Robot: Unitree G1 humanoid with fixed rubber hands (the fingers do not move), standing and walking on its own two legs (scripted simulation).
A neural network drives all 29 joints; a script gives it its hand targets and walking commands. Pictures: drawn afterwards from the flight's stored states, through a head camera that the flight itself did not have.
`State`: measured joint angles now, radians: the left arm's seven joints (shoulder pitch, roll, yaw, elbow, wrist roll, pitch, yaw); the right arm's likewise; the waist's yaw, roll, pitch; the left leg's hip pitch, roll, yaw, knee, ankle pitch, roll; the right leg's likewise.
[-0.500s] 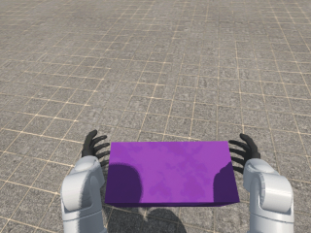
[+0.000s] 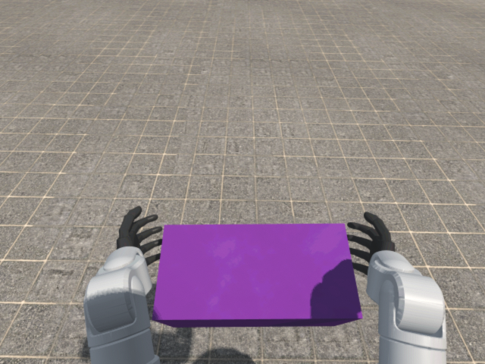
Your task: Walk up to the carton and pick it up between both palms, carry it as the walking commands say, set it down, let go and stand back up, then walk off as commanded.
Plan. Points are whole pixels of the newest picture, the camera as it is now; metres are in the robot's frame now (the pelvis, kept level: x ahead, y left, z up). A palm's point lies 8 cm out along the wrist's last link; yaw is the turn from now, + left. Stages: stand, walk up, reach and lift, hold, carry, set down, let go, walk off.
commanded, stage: carry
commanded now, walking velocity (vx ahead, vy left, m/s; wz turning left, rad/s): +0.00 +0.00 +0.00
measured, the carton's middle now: (254, 278) +0.27 +0.01 +0.00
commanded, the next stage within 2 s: none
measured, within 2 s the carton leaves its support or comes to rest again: neither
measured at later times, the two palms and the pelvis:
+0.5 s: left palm (208, 276) +0.23 +0.08 +0.09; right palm (475, 292) +0.20 -0.29 +0.09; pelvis -0.04 -0.10 -0.01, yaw -1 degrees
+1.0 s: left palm (190, 286) +0.22 +0.10 +0.08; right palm (455, 300) +0.20 -0.26 +0.08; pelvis -0.05 -0.07 -0.01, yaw -1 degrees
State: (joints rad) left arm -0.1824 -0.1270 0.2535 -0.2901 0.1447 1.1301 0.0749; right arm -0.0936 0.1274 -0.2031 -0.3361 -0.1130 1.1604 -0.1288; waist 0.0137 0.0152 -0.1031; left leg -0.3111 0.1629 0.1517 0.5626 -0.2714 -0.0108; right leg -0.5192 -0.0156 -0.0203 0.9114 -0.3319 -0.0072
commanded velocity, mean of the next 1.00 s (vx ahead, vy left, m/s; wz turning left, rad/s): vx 0.00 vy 0.00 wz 0.00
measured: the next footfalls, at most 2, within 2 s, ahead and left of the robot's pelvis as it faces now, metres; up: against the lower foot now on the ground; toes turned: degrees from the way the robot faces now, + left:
right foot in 0.10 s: +0.05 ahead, -0.19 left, +0.00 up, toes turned -6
left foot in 0.32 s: +0.02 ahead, +0.04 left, +0.00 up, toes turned +5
